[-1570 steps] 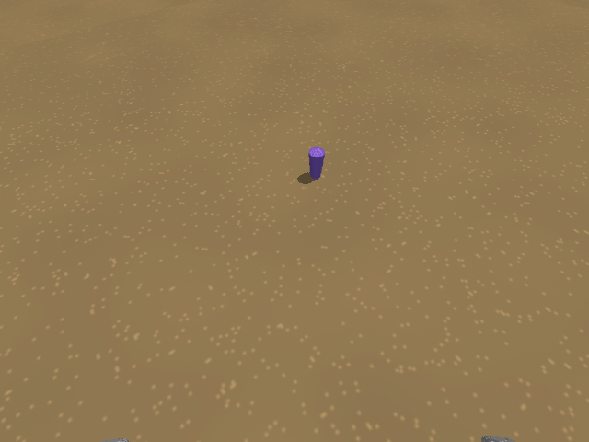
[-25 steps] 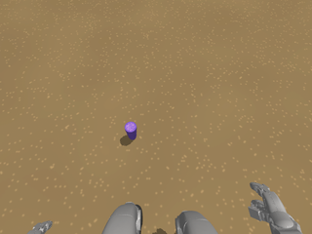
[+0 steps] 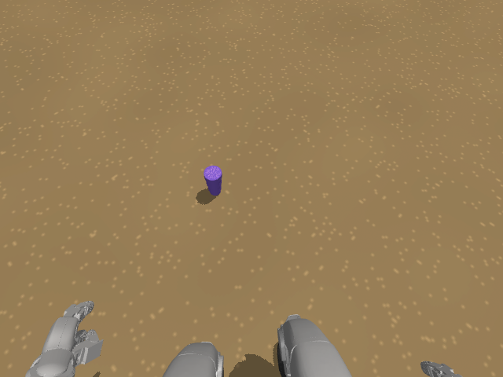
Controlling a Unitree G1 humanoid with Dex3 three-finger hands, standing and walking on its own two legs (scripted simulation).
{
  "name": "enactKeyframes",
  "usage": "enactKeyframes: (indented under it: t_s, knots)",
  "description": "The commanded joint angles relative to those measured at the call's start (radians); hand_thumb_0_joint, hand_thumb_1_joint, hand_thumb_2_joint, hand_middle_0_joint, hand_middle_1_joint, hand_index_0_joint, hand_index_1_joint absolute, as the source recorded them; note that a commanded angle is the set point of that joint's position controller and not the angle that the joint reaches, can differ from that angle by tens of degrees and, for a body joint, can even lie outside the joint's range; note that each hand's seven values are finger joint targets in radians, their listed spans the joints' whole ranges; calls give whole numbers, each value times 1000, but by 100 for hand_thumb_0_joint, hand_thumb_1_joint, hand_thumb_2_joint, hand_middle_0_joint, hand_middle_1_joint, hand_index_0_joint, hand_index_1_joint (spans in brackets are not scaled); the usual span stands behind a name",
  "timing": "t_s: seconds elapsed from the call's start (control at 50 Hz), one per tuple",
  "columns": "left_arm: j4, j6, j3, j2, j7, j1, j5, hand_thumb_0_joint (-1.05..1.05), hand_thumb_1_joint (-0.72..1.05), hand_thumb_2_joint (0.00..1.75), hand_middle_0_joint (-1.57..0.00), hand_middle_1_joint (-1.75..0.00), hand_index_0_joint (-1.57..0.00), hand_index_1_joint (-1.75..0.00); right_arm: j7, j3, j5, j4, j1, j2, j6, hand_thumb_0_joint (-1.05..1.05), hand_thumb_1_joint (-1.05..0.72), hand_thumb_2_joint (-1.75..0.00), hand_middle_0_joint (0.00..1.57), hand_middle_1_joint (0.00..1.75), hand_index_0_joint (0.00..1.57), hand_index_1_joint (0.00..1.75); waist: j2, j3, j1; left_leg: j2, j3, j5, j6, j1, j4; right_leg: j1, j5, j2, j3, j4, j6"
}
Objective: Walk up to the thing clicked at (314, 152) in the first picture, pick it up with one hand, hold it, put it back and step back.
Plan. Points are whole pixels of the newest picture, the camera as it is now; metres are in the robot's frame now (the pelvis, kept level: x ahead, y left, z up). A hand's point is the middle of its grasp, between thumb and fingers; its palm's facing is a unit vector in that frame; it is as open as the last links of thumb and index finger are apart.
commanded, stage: step back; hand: left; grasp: from the side
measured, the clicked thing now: (214, 182) +0.82 +0.14 -0.68
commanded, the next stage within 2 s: stand in 1.72 s
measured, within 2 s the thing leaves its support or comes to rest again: neither
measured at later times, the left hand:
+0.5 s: hand out of the picture -0.09 +0.26 -0.12, palm faces -0.06 -0.90 -0.44, open 7.4 cm
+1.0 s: hand out of the picture -0.24 +0.25 -0.13, palm faces -0.02 -0.93 -0.36, open 7.4 cm
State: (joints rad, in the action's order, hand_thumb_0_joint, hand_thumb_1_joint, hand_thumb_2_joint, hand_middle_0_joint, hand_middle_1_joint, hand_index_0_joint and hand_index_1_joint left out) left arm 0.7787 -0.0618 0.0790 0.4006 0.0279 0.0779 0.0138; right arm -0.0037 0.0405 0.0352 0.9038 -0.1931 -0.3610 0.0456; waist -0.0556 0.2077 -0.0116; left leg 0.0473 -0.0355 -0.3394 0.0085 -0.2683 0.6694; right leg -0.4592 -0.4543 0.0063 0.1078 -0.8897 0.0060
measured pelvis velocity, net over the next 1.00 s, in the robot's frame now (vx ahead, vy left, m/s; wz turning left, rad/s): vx -0.26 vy -0.02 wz -0.06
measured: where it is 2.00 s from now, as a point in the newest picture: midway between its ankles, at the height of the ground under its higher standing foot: outside the picture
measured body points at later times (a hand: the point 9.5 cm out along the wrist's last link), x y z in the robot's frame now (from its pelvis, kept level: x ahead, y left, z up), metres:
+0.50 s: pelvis -0.17 -0.01 +0.01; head -0.11 -0.04 +0.46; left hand -0.09 +0.30 -0.09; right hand -0.07 -0.33 -0.12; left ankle -0.18 +0.14 -0.65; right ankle -0.14 -0.14 -0.72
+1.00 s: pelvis -0.26 -0.02 +0.02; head -0.26 -0.02 +0.47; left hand -0.24 +0.29 -0.11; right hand -0.17 -0.33 -0.10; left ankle -0.23 +0.11 -0.69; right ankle -0.28 -0.14 -0.72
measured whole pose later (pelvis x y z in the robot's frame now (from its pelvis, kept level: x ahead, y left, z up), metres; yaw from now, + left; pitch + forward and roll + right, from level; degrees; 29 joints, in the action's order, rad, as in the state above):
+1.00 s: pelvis -0.26 -0.02 +0.02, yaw -3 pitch -3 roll +0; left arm 0.99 0.01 0.07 0.35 -0.02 0.30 0.05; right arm -0.02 0.06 0.04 0.93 -0.18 -0.38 0.02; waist 0.02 0.05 0.05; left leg 0.01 -0.06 -0.45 0.01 -0.38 0.83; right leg -0.17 -0.32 -0.02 0.03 -0.53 0.03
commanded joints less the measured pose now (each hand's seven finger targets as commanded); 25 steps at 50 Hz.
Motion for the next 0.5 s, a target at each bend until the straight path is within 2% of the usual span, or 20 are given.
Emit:
enactKeyframes:
  t_s: [0.0,0.02,0.04,0.1,0.12,0.14,0.16,0.18,0.22,0.24,0.26,0.28,0.3,0.32,0.34,0.36,0.38,0.4,0.44,0.48]
  knots:
    - [-44,13,65,195,11,51,-12,0,90,90,-20,-30,-20,-30,26,75,13,-119,116,-301,-37,0,-90,-90,20,30,20,30,216,-177,26,-329,-288,420,244,-80,-294,28,-102,-91,103,-388,17]
    - [-25,15,59,188,7,104,-17,0,90,90,-20,-30,-20,-30,30,66,12,-129,146,-268,-38,0,-90,-90,20,30,20,30,211,-181,59,-281,-206,465,211,-30,-257,-10,-61,-98,87,-399,19]
    - [-15,18,59,188,3,133,-13,0,90,90,-20,-30,-20,-30,30,62,4,-129,137,-253,-38,0,-90,-90,20,30,20,30,210,-189,65,-271,-178,472,203,-11,-244,-7,-41,-106,60,-395,10]
    - [-26,26,54,161,-7,69,-2,0,90,90,-20,-30,-20,-30,29,69,5,-116,53,-250,-33,0,-90,-90,20,30,20,30,222,-188,0,-260,-194,447,223,103,-217,-9,-71,-73,22,-180,-32]
    - [-32,33,48,155,-8,85,-1,0,90,90,-20,-30,-20,-30,32,70,2,-121,49,-256,-30,0,-90,-90,20,30,20,30,241,-215,-2,-286,-200,488,235,170,-193,-8,-80,-50,11,-83,-37]
    - [-32,39,42,152,-7,87,3,0,90,90,-20,-30,-20,-30,33,72,1,-122,32,-258,-26,0,-90,-90,20,30,20,30,230,-248,-15,-280,-191,507,245,215,-165,1,-81,-43,-17,3,-41]
    - [-20,43,41,149,-6,118,3,0,90,90,-20,-30,-20,-30,32,72,-2,-129,42,-267,-22,0,-90,-90,20,30,20,30,252,-278,-3,-288,-181,522,236,230,-142,39,-60,-19,-34,109,-34]
    - [-3,46,41,149,-6,131,4,0,90,90,-20,-30,-20,-30,32,74,-3,-133,57,-273,-16,0,-90,-90,20,30,20,30,265,-300,-3,-282,-178,520,222,218,-117,90,-32,-12,-56,221,-26]
    - [45,54,44,148,-6,197,10,0,90,90,-20,-30,-20,-30,28,74,-18,-138,87,-288,2,0,-90,-90,20,30,20,30,239,-341,26,-237,-120,453,171,150,-49,251,200,-36,-127,499,-11]
    - [60,55,50,167,-6,207,18,0,90,90,-20,-30,-20,-30,26,67,-25,-141,97,-269,7,0,-90,-90,20,30,20,30,221,-342,27,-205,-108,357,134,65,-41,323,264,-27,-102,524,8]
    - [59,55,65,222,-8,215,31,0,90,90,-20,-30,-20,-30,24,57,-30,-155,102,-239,6,0,-90,-90,20,30,20,30,104,-311,29,-149,-90,176,79,-122,27,357,241,65,74,484,50]
    - [34,48,89,319,-12,189,28,0,90,90,-20,-30,-20,-30,30,50,-37,-190,157,-196,0,0,-90,-90,20,30,20,30,-157,-242,65,33,-34,-135,17,-291,188,271,217,258,334,551,175]
    - [-6,47,100,402,-8,91,38,0,90,90,-20,-30,-20,-30,44,69,-26,-177,144,-235,5,0,-90,-90,20,30,20,30,-263,-184,86,16,-96,-277,-18,-200,420,13,185,435,518,621,309]
    - [-31,52,91,354,2,19,29,0,90,90,-20,-30,-20,-30,42,87,-36,-153,104,-263,2,0,-90,-90,20,30,20,30,-211,-125,33,-30,-162,-253,-10,-127,500,-103,226,437,475,620,299]
    - [-38,56,74,298,2,4,32,0,90,90,-20,-30,-20,-30,32,78,-36,-131,83,-268,0,0,-90,-90,20,30,20,30,-118,-136,12,4,-163,-210,2,-102,515,-57,348,358,323,564,261]
    - [-36,58,62,242,1,-27,26,0,90,90,-20,-30,-20,-30,30,70,-38,-111,60,-245,-1,0,-90,-90,20,30,20,30,-33,-143,-13,57,-137,-168,5,-147,530,43,478,252,149,479,217]
    - [-30,57,65,220,2,-5,29,0,90,90,-20,-30,-20,-30,34,55,-40,-115,62,-206,-7,0,-90,-90,20,30,20,30,-59,-169,-2,76,-113,-153,2,-202,510,123,549,211,95,442,191]
    - [-25,55,68,221,1,25,32,0,90,90,-20,-30,-20,-30,39,49,-36,-120,62,-197,-13,0,-90,-90,20,30,20,30,-70,-193,16,78,-103,-153,-10,-212,508,172,594,193,77,414,186]
    - [-22,51,58,212,6,105,38,0,90,90,-20,-30,-20,-30,42,39,-30,-129,74,-186,-23,0,-90,-90,20,30,20,30,-82,-206,57,56,-65,-172,-21,-240,341,301,647,171,63,379,174]
    - [-17,49,63,201,12,133,41,0,90,90,-20,-30,-20,-30,39,34,-24,-128,58,-165,-38,0,-90,-90,20,30,20,30,-137,-263,69,1,-26,-172,-27,-250,121,466,613,194,86,350,174]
